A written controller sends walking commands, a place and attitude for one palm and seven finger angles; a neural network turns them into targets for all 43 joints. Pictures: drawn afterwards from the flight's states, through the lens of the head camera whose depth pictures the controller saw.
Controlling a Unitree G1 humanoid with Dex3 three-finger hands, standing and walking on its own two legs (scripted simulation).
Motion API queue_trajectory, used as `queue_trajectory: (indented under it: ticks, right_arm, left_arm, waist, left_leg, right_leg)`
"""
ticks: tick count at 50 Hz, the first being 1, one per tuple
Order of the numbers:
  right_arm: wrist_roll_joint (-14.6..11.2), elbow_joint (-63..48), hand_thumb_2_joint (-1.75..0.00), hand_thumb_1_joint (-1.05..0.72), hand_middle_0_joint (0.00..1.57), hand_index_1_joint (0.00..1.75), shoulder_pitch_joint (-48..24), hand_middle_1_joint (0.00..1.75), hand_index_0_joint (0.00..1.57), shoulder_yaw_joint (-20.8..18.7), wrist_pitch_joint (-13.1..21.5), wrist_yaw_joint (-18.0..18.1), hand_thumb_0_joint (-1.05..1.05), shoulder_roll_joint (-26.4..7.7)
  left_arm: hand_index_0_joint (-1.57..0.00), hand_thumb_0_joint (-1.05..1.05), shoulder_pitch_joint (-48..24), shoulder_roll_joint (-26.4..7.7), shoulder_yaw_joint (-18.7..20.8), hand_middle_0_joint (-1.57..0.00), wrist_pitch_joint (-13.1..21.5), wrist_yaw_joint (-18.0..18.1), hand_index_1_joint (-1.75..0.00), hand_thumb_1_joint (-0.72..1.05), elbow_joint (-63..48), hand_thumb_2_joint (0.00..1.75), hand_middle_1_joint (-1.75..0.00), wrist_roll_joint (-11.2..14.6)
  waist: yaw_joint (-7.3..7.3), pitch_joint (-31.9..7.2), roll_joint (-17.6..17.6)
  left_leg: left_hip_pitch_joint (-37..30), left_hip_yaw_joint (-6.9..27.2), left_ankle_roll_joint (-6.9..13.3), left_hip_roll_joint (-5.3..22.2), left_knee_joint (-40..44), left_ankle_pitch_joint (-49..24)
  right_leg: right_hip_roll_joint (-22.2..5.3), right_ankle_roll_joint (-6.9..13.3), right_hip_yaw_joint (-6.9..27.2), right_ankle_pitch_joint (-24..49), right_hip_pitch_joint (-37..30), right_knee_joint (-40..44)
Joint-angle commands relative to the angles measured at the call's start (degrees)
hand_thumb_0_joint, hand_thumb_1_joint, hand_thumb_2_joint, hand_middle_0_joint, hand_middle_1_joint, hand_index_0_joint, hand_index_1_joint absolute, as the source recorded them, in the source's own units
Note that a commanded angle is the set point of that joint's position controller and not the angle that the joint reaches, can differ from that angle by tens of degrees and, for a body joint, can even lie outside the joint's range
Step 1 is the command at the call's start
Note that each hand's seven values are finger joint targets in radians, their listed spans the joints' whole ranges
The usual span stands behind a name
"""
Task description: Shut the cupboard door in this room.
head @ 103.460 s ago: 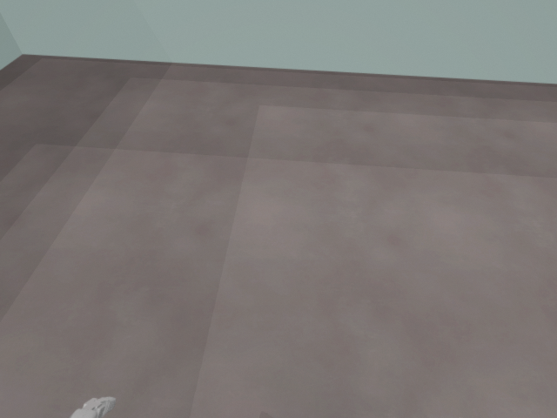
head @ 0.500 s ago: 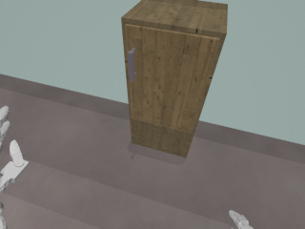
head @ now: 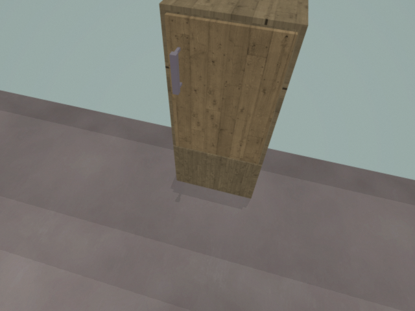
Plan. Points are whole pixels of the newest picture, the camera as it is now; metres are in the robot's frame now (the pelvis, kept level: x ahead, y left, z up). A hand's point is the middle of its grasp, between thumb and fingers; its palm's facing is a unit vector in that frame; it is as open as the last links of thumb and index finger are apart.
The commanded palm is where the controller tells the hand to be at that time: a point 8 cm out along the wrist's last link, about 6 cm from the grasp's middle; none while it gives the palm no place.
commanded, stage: let the arm hang, fingers relaxed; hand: left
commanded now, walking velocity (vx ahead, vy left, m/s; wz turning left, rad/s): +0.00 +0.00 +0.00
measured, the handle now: (177, 71) +0.85 +0.14 +0.00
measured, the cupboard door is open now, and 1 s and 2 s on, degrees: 0 0 0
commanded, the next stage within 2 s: look to check the result in 0.80 s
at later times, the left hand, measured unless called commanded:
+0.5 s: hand out of the picture -0.03 +0.19 -0.16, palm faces +0.03 -0.98 -0.20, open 7.4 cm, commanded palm none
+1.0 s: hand out of the picture -0.02 +0.16 -0.17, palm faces +0.03 -0.99 -0.16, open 7.4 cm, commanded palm none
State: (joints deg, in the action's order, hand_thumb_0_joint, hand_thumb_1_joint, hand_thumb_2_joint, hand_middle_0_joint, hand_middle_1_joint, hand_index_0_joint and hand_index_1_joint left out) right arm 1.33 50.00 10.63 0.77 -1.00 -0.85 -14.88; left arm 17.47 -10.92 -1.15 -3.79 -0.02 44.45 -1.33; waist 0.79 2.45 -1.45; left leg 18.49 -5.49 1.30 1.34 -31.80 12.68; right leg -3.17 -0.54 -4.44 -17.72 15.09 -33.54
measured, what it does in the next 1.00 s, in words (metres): stands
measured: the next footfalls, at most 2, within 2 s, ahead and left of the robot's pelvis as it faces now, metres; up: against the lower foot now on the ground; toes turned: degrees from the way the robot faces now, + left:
none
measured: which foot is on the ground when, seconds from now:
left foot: down 0.00-1.00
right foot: down 0.00-1.00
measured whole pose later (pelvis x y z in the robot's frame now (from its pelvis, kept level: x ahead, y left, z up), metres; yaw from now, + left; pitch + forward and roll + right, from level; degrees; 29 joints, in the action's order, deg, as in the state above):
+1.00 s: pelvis +0.00 +0.00 +0.01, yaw -1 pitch -2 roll +0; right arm 0.7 64.1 17.7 -0.8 -0.6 1.5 -7.0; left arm 18.6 -7.2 0.9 -0.4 1.7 65.1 -1.1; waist 0.2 2.1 -0.2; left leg 12.8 -5.9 1.2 1.6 -24.0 9.4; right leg -2.2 -0.5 -4.1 -13.4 9.2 -24.5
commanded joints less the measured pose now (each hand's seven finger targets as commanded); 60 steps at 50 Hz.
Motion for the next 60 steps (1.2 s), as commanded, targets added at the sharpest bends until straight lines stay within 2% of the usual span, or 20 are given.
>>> queue_trajectory:
  ticks: [1,3,6,11,16,21,25,31,35,42,48,50,56,60]
  right_arm:
    - [0.19,-0.5,-0.9,-0.9,0.2,0.3,-0.1,0.3,0.2,-1.44,0.74,0.93,0.0,-4.68]
    - [0.19,1.25,-0.9,-0.9,0.2,0.3,1.34,0.3,0.2,-1.85,0.4,1.3,0.0,-3.6]
    - [0.01,3.98,-0.9,-0.9,0.2,0.3,3.55,0.3,0.2,-2.13,0.29,1.69,0.0,-2.91]
    - [-0.28,7.39,-0.9,-0.9,0.2,0.3,7.71,0.3,0.2,-2.54,0.32,2.23,0.0,-2.35]
    - [-0.27,9.96,-0.9,-0.9,0.2,0.3,10.19,0.3,0.2,-2.55,0.36,2.35,0.0,-0.79]
    - [-0.16,11.21,-0.9,-0.9,0.2,0.3,10.57,0.3,0.2,-2.5,0.45,2.41,0.0,0.29]
    - [-0.16,11.64,-0.9,-0.9,0.2,0.3,10.62,0.3,0.2,-2.47,0.7,2.45,0.0,1.15]
    - [-0.15,12.07,-0.9,-0.9,0.2,0.3,10.99,0.3,0.2,-2.41,0.84,2.46,0.0,2.24]
    - [-0.21,12.18,-0.9,-0.9,0.2,0.3,11.13,0.3,0.2,-2.35,1.14,2.52,0.0,2.68]
    - [-0.46,12.39,-0.9,-0.9,0.2,0.3,11.04,0.3,0.2,-2.32,1.18,2.68,0.0,2.31]
    - [-0.4,12.7,-0.9,-0.9,0.2,0.3,10.78,0.3,0.2,-2.24,0.94,2.7,0.0,2.8]
    - [-0.36,12.82,-0.9,-0.9,0.2,0.3,10.69,0.3,0.2,-2.24,0.83,2.68,0.0,2.83]
    - [-0.43,12.89,-0.9,-0.9,0.2,0.3,10.25,0.3,0.2,-2.17,1.05,2.75,0.0,2.55]
    - [-0.42,13.14,-0.9,-0.9,0.2,0.3,9.99,0.3,0.2,-2.11,1.03,2.76,0.0,2.45]
  left_arm:
    - [-0.2,0.0,0.14,-9.54,3.07,-0.2,3.43,0.91,-0.3,0.9,1.49,0.9,-0.3,0.31]
    - [-0.2,0.0,1.82,-8.4,3.72,-0.2,3.36,1.04,-0.3,0.9,4.79,0.9,-0.3,0.23]
    - [-0.2,0.0,3.03,-7.76,3.36,-0.2,3.54,1.0,-0.3,0.9,9.39,0.9,-0.3,0.44]
    - [-0.2,0.0,3.92,-6.09,3.03,-0.2,3.71,1.21,-0.3,0.9,14.39,0.9,-0.3,0.37]
    - [-0.2,0.0,4.98,-4.63,2.88,-0.2,3.73,1.56,-0.3,0.9,17.17,0.9,-0.3,0.35]
    - [-0.2,0.0,6.21,-3.41,2.89,-0.2,3.46,1.83,-0.3,0.9,18.26,0.9,-0.3,0.19]
    - [-0.2,0.0,6.71,-2.54,2.95,-0.2,3.47,1.97,-0.3,0.9,18.5,0.9,-0.3,0.1]
    - [-0.2,0.0,5.95,-2.07,3.04,-0.2,3.73,2.05,-0.3,0.9,18.42,0.9,-0.3,0.15]
    - [-0.2,0.0,5.6,-1.86,3.16,-0.2,4.01,2.06,-0.3,0.9,18.38,0.9,-0.3,0.23]
    - [-0.2,0.0,5.45,-2.15,3.16,-0.2,4.22,2.12,-0.3,0.9,18.81,0.9,-0.3,0.32]
    - [-0.2,0.0,5.1,-1.79,3.01,-0.2,4.23,2.13,-0.3,0.9,19.4,0.9,-0.3,0.39]
    - [-0.2,0.0,5.17,-1.73,2.98,-0.2,4.22,2.12,-0.3,0.9,19.39,0.9,-0.3,0.39]
    - [-0.2,0.0,5.3,-1.82,2.95,-0.2,4.4,2.13,-0.3,0.9,19.57,0.9,-0.3,0.43]
    - [-0.2,0.0,5.0,-1.83,2.85,-0.2,4.28,2.13,-0.3,0.9,19.66,0.9,-0.3,0.43]
  waist:
    - [-0.47,-3.6,7.28]
    - [-0.69,-2.65,10.82]
    - [-0.68,-1.72,11.32]
    - [-0.33,1.05,2.97]
    - [-0.23,2.78,-1.13]
    - [-0.66,4.36,1.7]
    - [-1.05,4.4,2.09]
    - [-0.79,4.39,2.2]
    - [-0.73,2.76,2.25]
    - [-0.67,3.08,2.09]
    - [-0.26,3.48,1.89]
    - [-0.27,3.76,0.82]
    - [-0.38,2.62,1.1]
    - [-0.33,3.36,1.69]
  left_leg:
    - [-4.09,7.04,0.02,3.63,8.47,0.46]
    - [-2.54,7.29,0.12,3.9,9.65,4.15]
    - [-2.18,7.5,-0.01,3.97,11.25,7.61]
    - [-2.89,8.3,0.39,4.71,12.74,8.12]
    - [-4.39,7.75,0.65,4.83,13.27,7.26]
    - [-2.15,8.43,0.71,5.14,15.92,10.45]
    - [-1.4,8.42,0.75,5.23,16.91,10.42]
    - [-2.5,7.33,0.47,4.6,15.92,7.59]
    - [-3.88,6.75,0.44,4.46,15.06,4.25]
    - [-5.7,6.13,0.26,4.52,13.88,0.52]
    - [-6.32,5.68,0.06,4.4,13.42,0.6]
    - [-6.43,5.62,0.03,4.28,13.45,1.12]
    - [-7.55,5.54,0.13,4.52,13.1,-1.69]
    - [-7.27,5.62,0.06,4.61,13.6,-1.13]
  right_leg:
    - [-3.37,2.93,6.59,0.0,-0.09,10.9]
    - [-2.95,3.19,6.02,-0.5,-1.56,12.25]
    - [-2.79,3.47,5.84,-0.93,-2.07,13.74]
    - [-2.58,3.2,5.13,-2.32,-0.73,15.2]
    - [-2.69,2.81,5.02,-3.98,1.59,15.71]
    - [-1.79,2.25,4.69,-2.64,1.2,14.21]
    - [-1.67,1.99,4.55,-0.59,0.22,13.37]
    - [-2.02,2.05,4.76,0.23,0.51,13.92]
    - [-2.32,2.18,4.74,2.59,-0.65,13.82]
    - [-2.52,2.28,4.86,3.92,-0.78,14.65]
    - [-2.78,2.28,4.91,2.93,-0.36,15.55]
    - [-2.79,2.29,5.05,2.12,-0.04,15.83]
    - [-2.83,2.27,5.17,4.77,-1.25,15.62]
    - [-2.71,2.23,5.09,4.47,-1.17,15.59]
